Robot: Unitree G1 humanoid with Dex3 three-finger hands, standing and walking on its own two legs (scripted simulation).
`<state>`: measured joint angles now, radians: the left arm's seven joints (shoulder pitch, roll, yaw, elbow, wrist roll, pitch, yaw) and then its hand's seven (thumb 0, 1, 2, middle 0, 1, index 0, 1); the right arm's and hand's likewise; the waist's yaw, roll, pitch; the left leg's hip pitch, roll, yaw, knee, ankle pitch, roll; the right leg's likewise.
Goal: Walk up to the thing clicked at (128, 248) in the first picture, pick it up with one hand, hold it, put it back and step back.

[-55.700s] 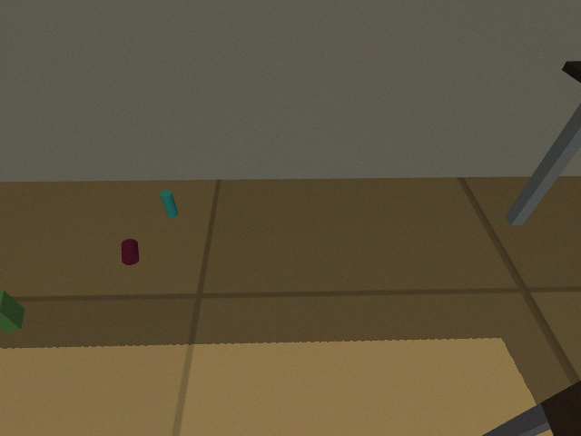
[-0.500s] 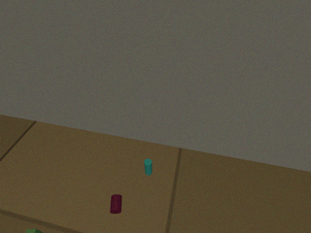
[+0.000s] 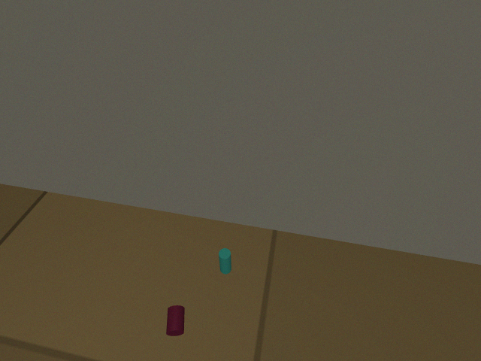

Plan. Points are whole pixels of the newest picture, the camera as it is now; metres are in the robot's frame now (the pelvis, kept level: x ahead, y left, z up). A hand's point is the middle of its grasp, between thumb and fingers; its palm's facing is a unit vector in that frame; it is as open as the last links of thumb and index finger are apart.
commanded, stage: stand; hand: left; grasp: from above
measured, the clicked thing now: (175, 320) +0.45 +0.26 -0.75
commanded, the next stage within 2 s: step back in 0.62 s
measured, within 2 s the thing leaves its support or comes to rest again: neither
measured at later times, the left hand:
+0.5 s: hand out of the picture +0.02 +0.20 -0.18, palm faces +0.01 -0.97 -0.25, open 7.4 cm
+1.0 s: hand out of the picture +0.04 +0.26 -0.15, palm faces -0.04 -0.89 -0.46, open 7.4 cm
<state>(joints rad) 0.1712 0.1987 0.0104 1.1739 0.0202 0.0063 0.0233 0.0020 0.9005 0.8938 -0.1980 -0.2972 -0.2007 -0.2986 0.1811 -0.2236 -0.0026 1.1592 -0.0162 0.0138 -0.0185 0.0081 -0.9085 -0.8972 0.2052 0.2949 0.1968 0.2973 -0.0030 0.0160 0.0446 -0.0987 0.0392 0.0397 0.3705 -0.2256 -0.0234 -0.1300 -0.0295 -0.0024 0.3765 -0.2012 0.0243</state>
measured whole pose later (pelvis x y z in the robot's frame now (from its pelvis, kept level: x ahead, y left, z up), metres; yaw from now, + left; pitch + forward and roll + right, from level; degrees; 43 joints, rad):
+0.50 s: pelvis +0.00 +0.00 +0.00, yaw -1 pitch -3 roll +0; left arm 0.22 0.19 0.02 1.16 0.02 0.01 0.03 0.00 0.90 0.89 -0.20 -0.30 -0.20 -0.30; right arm 0.23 -0.20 -0.02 1.14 -0.02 0.01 -0.03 0.01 -0.91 -0.90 0.20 0.29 0.20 0.30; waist -0.01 0.01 0.05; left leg -0.11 0.03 0.05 0.40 -0.24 -0.02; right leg -0.15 -0.03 0.01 0.41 -0.21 0.03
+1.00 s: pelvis -0.07 -0.02 -0.03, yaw -2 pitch -2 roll +1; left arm 0.09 0.38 0.06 0.92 0.04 0.03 0.02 0.00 0.90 0.89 -0.20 -0.30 -0.20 -0.30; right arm 0.04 -0.45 -0.08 0.93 0.01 0.07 -0.01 0.01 -0.91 -0.90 0.20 0.29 0.19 0.30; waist 0.01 0.04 0.16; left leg -0.48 -0.09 -0.12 1.19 -0.49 0.01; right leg -0.41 -0.01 0.01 0.66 -0.23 -0.03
